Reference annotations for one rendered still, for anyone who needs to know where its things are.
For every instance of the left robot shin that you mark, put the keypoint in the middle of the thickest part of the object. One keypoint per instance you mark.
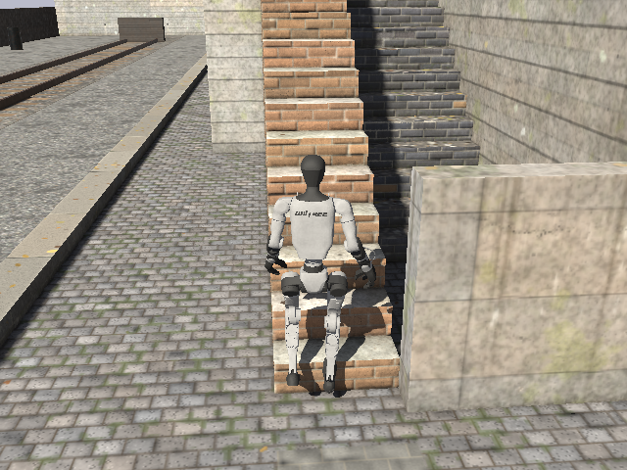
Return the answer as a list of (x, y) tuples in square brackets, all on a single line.
[(292, 341)]

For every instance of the right robot thigh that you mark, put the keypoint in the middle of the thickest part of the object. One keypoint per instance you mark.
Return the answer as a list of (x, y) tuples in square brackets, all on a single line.
[(337, 286)]

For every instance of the robot right upper arm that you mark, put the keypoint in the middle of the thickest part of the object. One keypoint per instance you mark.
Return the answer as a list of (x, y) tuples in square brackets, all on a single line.
[(344, 208)]

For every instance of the robot left upper arm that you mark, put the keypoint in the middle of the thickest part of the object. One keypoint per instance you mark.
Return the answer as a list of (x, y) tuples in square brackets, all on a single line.
[(281, 207)]

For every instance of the right robot forearm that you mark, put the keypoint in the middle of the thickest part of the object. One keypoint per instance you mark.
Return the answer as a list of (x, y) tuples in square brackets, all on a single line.
[(362, 258)]

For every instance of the right robot hand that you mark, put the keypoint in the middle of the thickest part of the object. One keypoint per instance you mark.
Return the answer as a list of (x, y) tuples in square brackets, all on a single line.
[(371, 275)]

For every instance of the left robot forearm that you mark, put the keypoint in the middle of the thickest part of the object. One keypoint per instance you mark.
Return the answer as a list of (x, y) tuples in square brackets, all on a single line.
[(272, 254)]

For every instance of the left robot hand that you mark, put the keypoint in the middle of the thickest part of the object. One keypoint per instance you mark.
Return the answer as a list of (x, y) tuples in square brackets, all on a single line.
[(270, 269)]

